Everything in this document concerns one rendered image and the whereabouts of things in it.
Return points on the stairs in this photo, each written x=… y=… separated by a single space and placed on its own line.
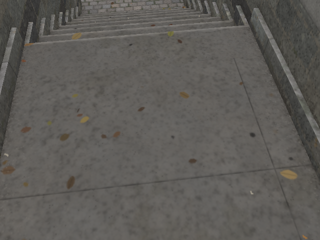
x=134 y=22

